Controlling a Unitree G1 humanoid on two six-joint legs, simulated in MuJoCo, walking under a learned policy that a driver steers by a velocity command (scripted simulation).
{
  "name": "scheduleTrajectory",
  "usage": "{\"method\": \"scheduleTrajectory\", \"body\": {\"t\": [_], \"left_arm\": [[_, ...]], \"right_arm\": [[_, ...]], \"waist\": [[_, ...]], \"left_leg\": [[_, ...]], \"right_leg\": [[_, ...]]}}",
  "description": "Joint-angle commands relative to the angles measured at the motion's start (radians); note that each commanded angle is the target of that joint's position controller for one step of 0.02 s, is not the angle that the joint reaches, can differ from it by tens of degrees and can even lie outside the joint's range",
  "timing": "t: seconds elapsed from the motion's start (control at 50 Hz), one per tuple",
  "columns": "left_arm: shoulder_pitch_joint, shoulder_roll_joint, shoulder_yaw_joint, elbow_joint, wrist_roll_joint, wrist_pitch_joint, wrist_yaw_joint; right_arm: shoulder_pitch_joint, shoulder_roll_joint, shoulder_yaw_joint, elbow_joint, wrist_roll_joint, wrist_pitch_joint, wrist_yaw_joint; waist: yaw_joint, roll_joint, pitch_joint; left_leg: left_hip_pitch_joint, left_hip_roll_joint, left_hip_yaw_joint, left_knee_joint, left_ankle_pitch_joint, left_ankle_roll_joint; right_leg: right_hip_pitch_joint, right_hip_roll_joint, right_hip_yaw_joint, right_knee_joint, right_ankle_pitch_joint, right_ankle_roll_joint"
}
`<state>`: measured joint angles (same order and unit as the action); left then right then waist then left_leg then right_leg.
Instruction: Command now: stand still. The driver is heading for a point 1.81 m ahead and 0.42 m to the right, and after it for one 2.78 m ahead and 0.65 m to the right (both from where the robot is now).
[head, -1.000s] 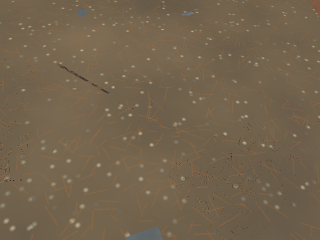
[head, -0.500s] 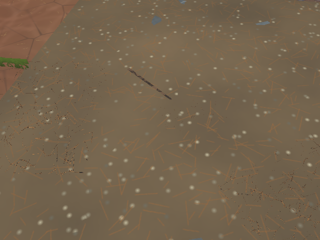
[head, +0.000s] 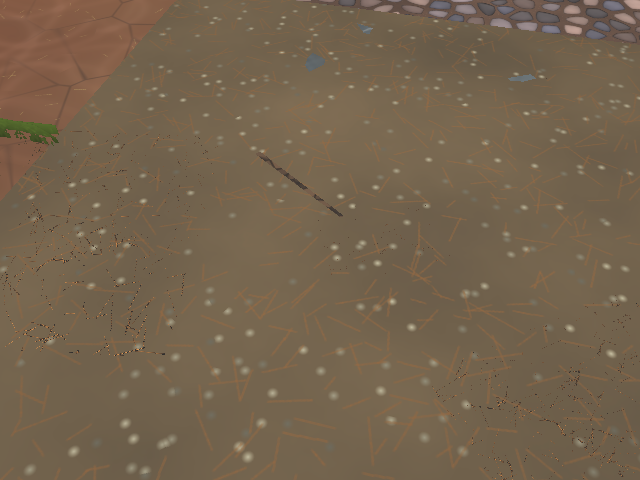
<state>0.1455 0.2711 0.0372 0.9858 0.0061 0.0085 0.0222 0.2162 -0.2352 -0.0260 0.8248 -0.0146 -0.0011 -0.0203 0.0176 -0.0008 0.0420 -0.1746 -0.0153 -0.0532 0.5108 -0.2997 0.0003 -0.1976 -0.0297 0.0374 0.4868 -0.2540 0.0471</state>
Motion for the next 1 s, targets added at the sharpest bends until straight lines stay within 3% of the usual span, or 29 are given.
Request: {"method": "scheduleTrajectory", "body": {"t": [0.02, 0.4, 1.0], "left_arm": [[-0.011, 0.106, 0.02, -0.015, -0.001, -0.01, 0.007], [0.054, 0.089, 0.01, 0.09, -0.005, -0.006, 0.023], [0.146, 0.034, -0.01, 0.116, -0.007, -0.005, 0.028]], "right_arm": [[-0.002, -0.13, -0.029, -0.032, 0.002, -0.015, -0.005], [0.038, -0.112, -0.011, 0.102, 0.01, -0.014, -0.01], [0.12, -0.066, 0.008, 0.222, 0.015, -0.01, -0.019]], "waist": [[-0.002, 0.019, -0.017], [-0.003, 0.009, -0.009], [-0.012, 0.0, 0.016]], "left_leg": [[-0.052, 0.058, -0.059, -0.123, 0.135, 0.022], [-0.045, 0.029, -0.016, -0.12, 0.162, 0.015], [-0.064, 0.016, 0.012, -0.111, 0.138, 0.003]], "right_leg": [[0.025, -0.008, 0.004, -0.056, 0.119, -0.013], [0.018, -0.001, -0.005, -0.063, 0.138, -0.018], [-0.008, 0.014, -0.016, -0.059, 0.123, -0.029]]}}
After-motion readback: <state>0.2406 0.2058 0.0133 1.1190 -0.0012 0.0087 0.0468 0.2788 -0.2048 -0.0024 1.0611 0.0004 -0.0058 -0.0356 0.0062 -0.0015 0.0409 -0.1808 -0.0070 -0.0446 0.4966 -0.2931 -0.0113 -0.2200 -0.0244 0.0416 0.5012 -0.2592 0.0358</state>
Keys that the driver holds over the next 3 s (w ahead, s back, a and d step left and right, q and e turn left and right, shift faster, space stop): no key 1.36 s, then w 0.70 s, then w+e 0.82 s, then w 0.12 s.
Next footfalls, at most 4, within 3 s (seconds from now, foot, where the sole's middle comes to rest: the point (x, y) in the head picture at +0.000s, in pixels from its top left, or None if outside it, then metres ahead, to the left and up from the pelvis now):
2.04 left None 0.43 0.10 -0.77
2.62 right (414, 397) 0.71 -0.17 -0.77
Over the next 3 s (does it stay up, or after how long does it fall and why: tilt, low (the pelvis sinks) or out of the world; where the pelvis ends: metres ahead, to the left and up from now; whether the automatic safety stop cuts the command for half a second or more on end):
stays up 0.76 -0.12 0.01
